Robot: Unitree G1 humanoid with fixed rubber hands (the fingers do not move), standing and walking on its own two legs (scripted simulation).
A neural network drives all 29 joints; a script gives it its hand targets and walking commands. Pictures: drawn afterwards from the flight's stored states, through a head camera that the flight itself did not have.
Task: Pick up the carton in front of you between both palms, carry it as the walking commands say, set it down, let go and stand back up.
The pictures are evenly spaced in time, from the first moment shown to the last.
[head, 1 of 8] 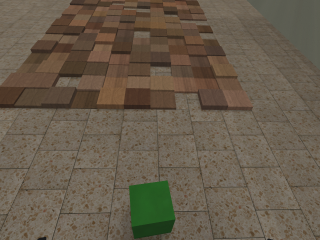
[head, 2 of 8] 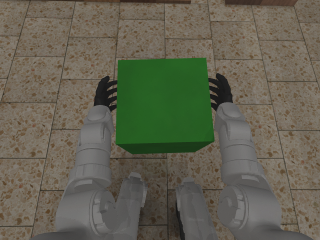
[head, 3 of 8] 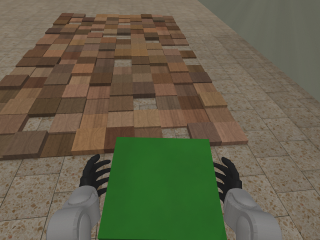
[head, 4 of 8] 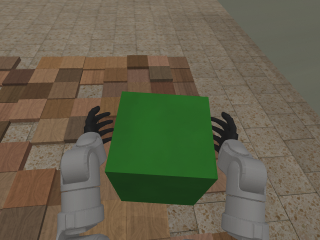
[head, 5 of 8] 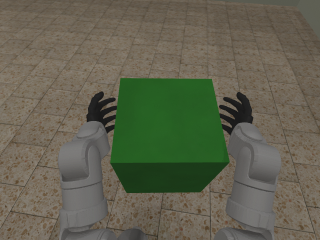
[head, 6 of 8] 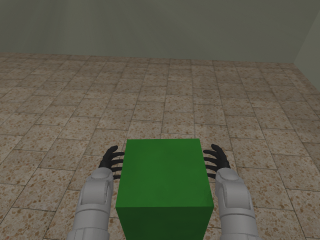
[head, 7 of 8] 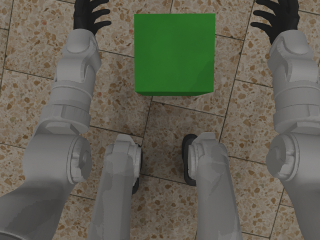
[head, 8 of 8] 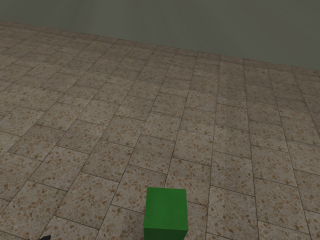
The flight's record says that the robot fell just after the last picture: no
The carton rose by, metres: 0.77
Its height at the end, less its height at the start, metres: +0.00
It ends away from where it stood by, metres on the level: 6.32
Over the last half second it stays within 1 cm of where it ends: yes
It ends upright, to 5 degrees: yes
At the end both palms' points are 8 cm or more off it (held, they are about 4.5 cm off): yes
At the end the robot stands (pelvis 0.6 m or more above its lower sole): yes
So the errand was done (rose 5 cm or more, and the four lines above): yes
